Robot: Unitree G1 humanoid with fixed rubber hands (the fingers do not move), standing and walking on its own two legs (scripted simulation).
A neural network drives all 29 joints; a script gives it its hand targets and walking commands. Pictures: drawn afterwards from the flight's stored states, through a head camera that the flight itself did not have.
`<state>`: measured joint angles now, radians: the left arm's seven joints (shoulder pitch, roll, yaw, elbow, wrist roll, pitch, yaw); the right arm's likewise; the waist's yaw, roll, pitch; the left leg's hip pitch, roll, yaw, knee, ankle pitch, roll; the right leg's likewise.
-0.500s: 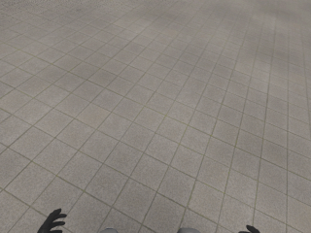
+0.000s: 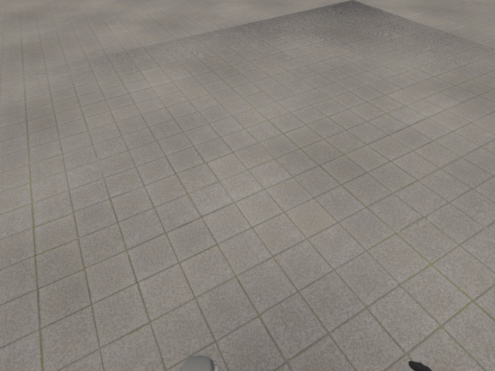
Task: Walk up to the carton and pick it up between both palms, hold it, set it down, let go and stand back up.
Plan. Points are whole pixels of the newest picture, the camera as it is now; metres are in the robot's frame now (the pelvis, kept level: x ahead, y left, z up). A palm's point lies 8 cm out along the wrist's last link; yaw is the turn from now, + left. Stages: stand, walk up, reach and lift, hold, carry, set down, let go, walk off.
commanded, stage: walk up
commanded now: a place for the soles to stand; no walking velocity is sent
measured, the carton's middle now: out of the picture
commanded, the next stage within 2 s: none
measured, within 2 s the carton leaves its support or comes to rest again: neither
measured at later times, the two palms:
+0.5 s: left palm out of the picture +0.07 +0.46 -0.13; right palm (285, 316) +0.24 -0.05 -0.08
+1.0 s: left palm out of the picture +0.10 +0.56 -0.11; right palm (155, 204) +0.56 +0.25 -0.11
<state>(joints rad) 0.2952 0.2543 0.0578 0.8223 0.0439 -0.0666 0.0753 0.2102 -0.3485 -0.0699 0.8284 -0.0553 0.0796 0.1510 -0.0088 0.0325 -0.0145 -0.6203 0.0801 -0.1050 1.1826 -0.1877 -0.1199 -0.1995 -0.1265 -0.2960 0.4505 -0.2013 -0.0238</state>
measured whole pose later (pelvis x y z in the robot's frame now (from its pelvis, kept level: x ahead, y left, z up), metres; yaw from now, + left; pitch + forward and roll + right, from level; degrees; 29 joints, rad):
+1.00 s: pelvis +0.29 +0.36 +0.00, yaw +54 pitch -1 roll -1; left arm 0.36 0.24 0.04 0.81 0.04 -0.11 0.08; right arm 0.33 -0.33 -0.08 0.76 -0.07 0.02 0.10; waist 0.01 0.03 0.00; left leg -0.59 0.00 -0.06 1.20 -0.25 -0.07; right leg -0.14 -0.08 -0.21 0.45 -0.28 0.00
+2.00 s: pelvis +0.46 +0.88 +0.00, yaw +85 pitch -1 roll +1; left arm 0.58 0.15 0.02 0.85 0.03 -0.11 0.02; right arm 0.26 -0.26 -0.02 0.83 -0.07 -0.01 0.05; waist 0.03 0.07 0.06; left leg -0.65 0.05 -0.01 1.03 -0.11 -0.04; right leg -0.05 -0.09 -0.23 0.40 -0.31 0.01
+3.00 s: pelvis +0.38 +1.28 +0.00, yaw +84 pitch -3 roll -1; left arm 0.52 0.15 0.05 0.82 0.04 -0.10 0.05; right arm 0.24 -0.27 -0.02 0.81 -0.07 0.03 0.06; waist 0.02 0.08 0.08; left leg -0.61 0.14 -0.02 0.95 -0.14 -0.07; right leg -0.13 -0.08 -0.07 0.48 -0.29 0.04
